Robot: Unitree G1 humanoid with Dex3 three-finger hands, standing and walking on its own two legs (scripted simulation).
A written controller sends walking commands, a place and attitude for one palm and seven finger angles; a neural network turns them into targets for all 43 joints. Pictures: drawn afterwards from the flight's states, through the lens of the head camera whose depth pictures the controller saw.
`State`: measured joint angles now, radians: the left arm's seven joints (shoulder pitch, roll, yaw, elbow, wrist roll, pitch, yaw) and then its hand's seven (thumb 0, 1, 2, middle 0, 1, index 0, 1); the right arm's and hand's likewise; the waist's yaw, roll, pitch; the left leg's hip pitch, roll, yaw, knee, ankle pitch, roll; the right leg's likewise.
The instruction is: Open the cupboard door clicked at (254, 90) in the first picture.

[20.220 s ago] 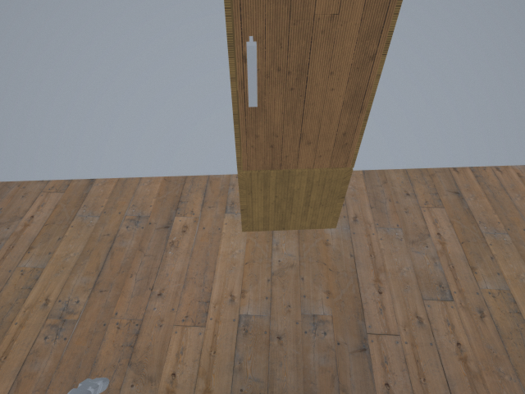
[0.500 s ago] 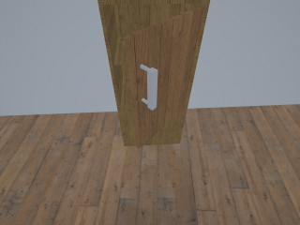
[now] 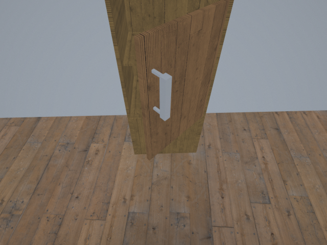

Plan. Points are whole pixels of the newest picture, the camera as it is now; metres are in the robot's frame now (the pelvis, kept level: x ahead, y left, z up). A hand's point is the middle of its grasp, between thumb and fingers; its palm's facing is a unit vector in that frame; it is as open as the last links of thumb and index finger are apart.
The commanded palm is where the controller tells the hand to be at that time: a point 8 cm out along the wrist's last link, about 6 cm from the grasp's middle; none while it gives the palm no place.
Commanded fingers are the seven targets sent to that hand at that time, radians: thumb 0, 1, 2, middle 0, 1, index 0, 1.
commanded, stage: look to check the result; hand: left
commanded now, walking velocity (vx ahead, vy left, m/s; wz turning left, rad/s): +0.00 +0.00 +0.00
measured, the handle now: (160, 95) +0.54 +0.05 +0.05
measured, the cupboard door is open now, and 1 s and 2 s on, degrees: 42 42 42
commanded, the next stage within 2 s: walk to a spot facing it in 0.30 s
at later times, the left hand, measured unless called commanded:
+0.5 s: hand out of the picture +0.00 +0.16 -0.18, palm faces +0.05 -0.99 -0.17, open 7.3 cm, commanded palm none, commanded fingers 0.00 0.90 0.90 -0.20 -0.30 -0.20 -0.30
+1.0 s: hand out of the picture +0.08 +0.16 -0.16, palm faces -0.17 -0.94 -0.30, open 7.3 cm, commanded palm none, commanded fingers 0.00 0.90 0.90 -0.20 -0.30 -0.20 -0.30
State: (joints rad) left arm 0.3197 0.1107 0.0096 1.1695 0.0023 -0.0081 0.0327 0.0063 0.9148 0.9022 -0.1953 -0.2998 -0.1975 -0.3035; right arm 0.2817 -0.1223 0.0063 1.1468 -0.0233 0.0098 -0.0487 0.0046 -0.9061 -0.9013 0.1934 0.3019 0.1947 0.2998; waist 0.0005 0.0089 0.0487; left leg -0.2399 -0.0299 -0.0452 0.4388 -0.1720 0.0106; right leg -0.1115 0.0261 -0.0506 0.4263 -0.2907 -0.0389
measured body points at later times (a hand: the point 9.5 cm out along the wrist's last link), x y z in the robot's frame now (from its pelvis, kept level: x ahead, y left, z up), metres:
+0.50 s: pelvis +0.02 +0.00 +0.00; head +0.03 +0.00 +0.45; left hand +0.00 +0.21 -0.16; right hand +0.01 -0.22 -0.16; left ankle +0.04 +0.11 -0.74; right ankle -0.04 -0.09 -0.74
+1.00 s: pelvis -0.01 -0.04 -0.01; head +0.03 -0.08 +0.44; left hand +0.09 +0.21 -0.14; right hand -0.01 -0.29 -0.18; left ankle +0.01 +0.11 -0.68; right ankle -0.04 -0.10 -0.74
